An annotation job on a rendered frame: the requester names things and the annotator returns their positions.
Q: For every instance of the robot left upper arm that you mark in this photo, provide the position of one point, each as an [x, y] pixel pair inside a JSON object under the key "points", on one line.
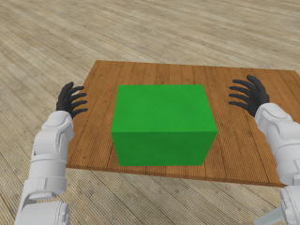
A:
{"points": [[45, 213]]}

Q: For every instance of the robot right forearm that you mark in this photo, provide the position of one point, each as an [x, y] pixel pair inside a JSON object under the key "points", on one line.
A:
{"points": [[283, 137]]}

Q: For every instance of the robot right hand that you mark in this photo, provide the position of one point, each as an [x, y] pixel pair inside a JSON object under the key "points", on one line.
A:
{"points": [[256, 95]]}

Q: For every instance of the table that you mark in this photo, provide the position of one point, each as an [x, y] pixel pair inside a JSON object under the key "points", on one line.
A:
{"points": [[239, 154]]}

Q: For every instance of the robot left forearm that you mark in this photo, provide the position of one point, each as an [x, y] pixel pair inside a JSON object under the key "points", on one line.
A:
{"points": [[46, 178]]}

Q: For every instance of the carton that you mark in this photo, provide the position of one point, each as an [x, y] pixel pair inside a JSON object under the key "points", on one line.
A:
{"points": [[162, 125]]}

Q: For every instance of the robot right upper arm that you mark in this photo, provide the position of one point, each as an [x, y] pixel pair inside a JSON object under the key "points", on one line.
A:
{"points": [[290, 204]]}

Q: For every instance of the robot left hand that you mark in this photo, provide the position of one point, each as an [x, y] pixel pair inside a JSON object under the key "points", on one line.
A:
{"points": [[65, 100]]}

